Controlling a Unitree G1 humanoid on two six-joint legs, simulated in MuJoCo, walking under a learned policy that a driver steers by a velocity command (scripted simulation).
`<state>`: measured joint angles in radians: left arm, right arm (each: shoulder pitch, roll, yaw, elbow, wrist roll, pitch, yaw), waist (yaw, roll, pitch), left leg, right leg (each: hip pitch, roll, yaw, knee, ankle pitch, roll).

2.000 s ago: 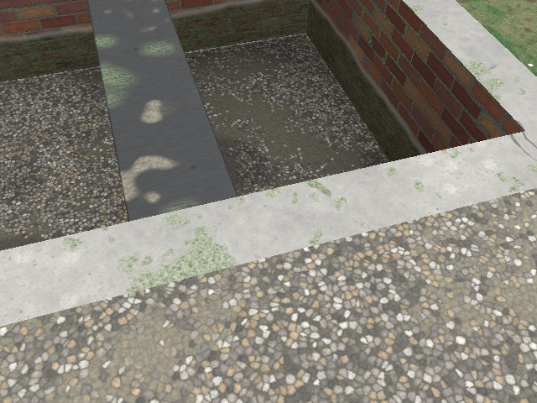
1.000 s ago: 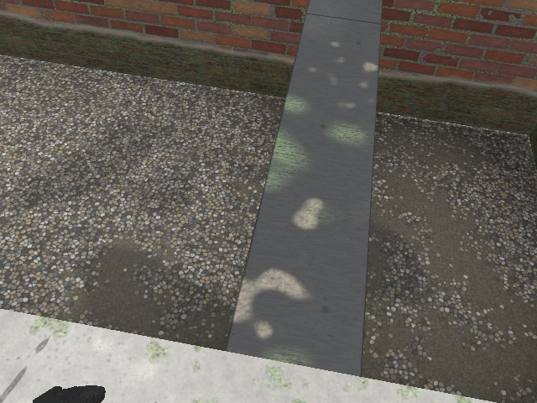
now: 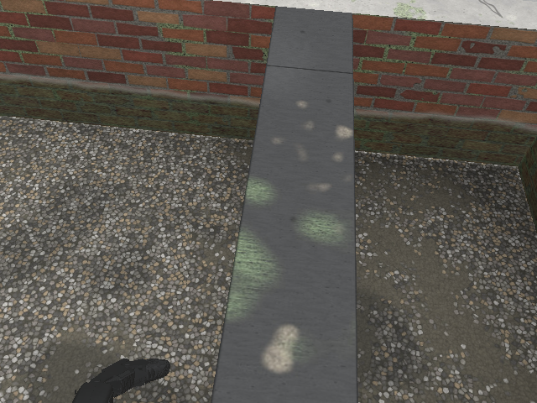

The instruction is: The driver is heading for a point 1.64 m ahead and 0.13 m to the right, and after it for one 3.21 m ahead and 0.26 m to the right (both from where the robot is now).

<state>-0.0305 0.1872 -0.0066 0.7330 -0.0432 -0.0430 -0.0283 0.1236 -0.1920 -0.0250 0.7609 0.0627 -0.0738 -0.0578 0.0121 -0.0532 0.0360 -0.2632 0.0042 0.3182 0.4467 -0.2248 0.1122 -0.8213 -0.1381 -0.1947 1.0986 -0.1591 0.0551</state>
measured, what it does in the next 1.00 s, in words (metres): walks ahead, turning right: right foot, then left foot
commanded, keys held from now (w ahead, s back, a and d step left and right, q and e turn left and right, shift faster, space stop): e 0.32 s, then no key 0.42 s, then w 0.26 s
